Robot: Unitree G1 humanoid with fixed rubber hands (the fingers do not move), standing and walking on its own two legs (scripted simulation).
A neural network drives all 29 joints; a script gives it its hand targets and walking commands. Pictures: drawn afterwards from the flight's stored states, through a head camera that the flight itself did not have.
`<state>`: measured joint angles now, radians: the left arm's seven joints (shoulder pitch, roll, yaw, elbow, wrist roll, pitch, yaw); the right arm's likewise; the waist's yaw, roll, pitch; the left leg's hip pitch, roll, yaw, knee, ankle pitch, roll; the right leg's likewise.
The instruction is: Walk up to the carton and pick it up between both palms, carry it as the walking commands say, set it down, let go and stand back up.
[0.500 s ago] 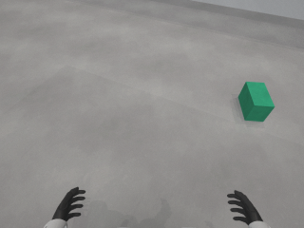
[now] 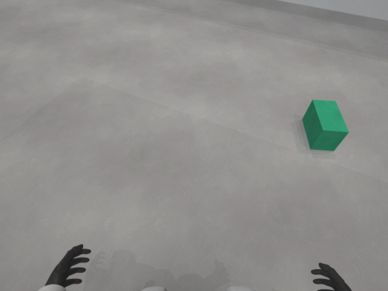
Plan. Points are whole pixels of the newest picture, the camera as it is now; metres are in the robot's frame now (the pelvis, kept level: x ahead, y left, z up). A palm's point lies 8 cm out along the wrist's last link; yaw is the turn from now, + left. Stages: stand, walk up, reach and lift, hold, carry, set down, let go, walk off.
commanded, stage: stand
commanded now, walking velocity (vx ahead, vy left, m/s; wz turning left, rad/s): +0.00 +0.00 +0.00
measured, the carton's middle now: (323, 125) +1.12 -0.85 -0.66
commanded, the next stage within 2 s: none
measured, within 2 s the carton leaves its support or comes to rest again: neither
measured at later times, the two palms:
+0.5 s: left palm out of the picture +0.12 +0.29 -0.09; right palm out of the picture +0.09 -0.30 -0.10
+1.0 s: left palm out of the picture +0.09 +0.30 -0.09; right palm out of the picture +0.06 -0.30 -0.09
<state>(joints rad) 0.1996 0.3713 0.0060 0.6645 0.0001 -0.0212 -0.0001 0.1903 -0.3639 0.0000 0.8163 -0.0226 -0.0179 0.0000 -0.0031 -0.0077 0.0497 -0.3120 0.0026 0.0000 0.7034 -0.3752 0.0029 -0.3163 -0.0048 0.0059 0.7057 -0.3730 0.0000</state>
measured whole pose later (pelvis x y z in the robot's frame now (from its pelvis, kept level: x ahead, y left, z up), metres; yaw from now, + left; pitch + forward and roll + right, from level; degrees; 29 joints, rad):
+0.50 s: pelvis +0.00 +0.00 +0.00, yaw +0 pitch +0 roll +0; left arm 0.20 0.37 0.00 0.76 0.00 -0.02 0.00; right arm 0.19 -0.37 0.00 0.91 -0.01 -0.02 0.00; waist 0.00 -0.01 0.02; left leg -0.31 0.00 0.00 0.68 -0.36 0.00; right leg -0.31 0.00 0.01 0.68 -0.36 0.00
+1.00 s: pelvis -0.01 +0.00 +0.01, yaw +0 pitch +1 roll +0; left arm 0.20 0.37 -0.02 0.84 0.00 -0.03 0.00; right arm 0.19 -0.37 0.00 0.99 -0.01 -0.03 0.00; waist 0.00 -0.01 -0.03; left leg -0.31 0.00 0.00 0.58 -0.28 0.00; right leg -0.31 0.00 0.01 0.56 -0.27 0.00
